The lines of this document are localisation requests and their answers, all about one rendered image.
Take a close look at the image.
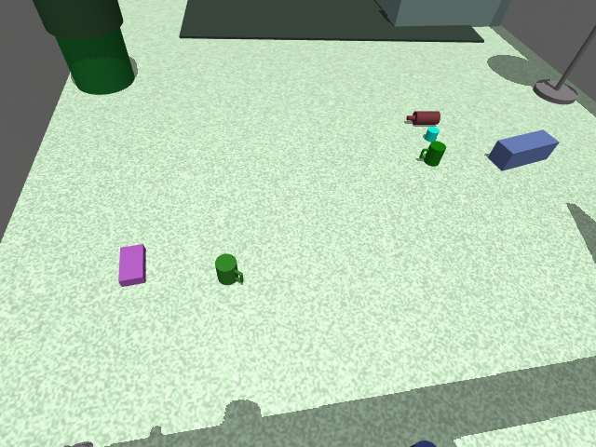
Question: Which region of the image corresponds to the sofa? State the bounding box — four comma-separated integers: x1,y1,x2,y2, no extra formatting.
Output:
375,0,511,27

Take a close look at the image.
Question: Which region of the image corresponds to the floor lamp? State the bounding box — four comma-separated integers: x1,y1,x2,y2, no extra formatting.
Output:
534,25,596,104

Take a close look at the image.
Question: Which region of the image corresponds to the potted plant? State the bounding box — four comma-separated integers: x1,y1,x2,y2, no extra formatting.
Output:
33,0,135,95

